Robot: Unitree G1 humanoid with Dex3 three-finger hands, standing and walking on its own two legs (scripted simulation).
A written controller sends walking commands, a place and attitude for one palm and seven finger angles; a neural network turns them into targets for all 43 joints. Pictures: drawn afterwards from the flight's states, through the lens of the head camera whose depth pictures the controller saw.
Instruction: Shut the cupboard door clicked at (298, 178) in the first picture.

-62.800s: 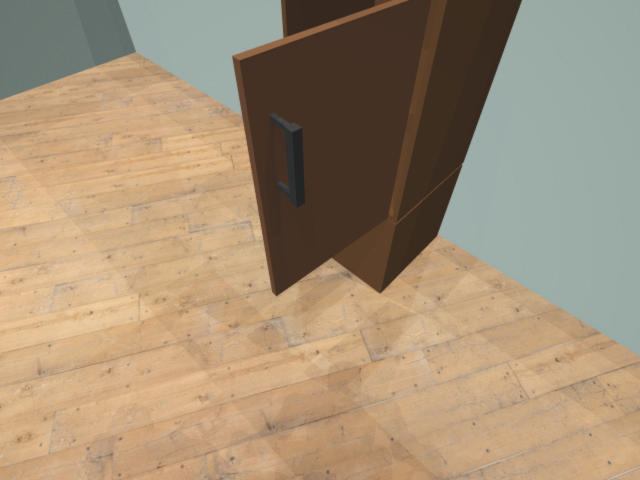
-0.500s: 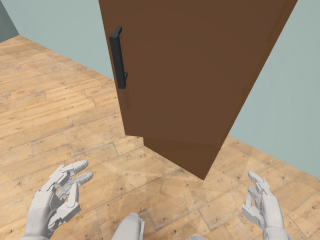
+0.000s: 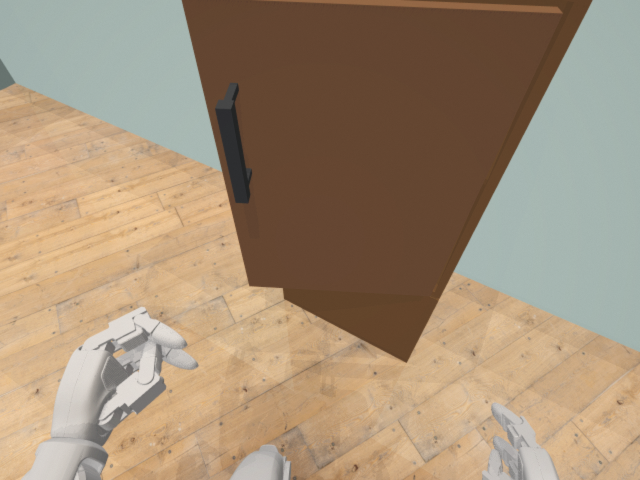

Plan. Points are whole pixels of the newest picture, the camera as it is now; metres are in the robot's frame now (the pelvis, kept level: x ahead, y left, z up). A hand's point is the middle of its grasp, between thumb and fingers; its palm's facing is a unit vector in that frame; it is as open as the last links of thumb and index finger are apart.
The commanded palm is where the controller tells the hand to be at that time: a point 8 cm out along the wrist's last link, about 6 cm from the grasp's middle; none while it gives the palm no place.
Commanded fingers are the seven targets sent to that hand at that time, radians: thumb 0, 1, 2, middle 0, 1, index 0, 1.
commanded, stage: raise the hand and make a fist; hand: left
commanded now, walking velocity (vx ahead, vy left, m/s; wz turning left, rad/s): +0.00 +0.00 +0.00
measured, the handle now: (237, 147) +0.51 +0.16 +0.13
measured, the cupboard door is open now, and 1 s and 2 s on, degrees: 26 26 26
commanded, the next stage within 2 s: bring the fist close to the handle in 0.96 s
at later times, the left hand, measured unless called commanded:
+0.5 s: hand (141, 345) +0.22 +0.19 +0.13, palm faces +0.02 -1.00 -0.04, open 3.1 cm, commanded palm +0.20 +0.24 +0.14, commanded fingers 0.00 0.90 0.90 -1.30 -1.50 -1.30 -1.50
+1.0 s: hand (161, 331) +0.23 +0.17 +0.14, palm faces +0.02 -1.00 -0.03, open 3.1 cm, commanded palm +0.21 +0.22 +0.14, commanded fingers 0.00 0.90 0.90 -1.30 -1.50 -1.30 -1.50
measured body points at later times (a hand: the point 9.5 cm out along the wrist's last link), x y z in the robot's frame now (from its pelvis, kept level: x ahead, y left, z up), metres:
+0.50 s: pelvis +0.00 +0.00 +0.03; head +0.01 -0.01 +0.48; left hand +0.21 +0.24 +0.13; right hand +0.19 -0.21 -0.04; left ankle +0.06 +0.11 -0.68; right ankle -0.02 -0.13 -0.68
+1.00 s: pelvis +0.01 -0.02 +0.03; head +0.01 -0.03 +0.48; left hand +0.23 +0.23 +0.14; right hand +0.19 -0.25 -0.04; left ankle +0.06 +0.11 -0.68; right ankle -0.02 -0.13 -0.68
